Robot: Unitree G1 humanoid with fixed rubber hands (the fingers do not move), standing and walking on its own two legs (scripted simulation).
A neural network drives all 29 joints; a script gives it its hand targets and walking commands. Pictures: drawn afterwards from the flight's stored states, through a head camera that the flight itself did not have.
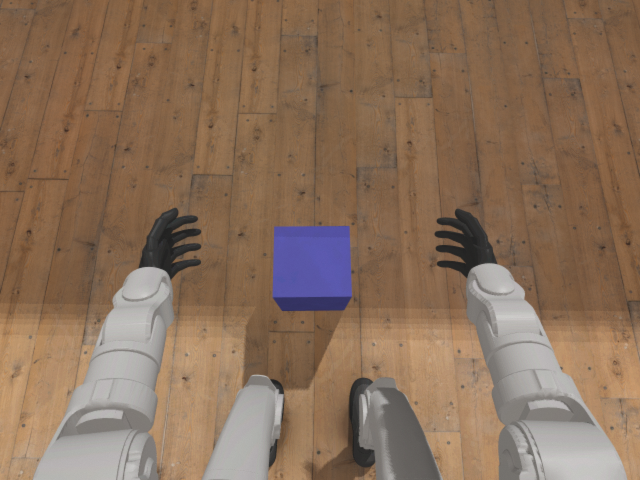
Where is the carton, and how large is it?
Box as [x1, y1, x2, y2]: [273, 226, 351, 310]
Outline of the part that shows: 274,227 273,298 282,310 344,309 351,296 349,226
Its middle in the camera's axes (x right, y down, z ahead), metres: -0.02 +0.08 +0.98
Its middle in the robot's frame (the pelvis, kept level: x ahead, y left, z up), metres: +0.47 +0.04 -0.56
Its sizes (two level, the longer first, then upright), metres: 0.171 0.161 0.248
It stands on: the floor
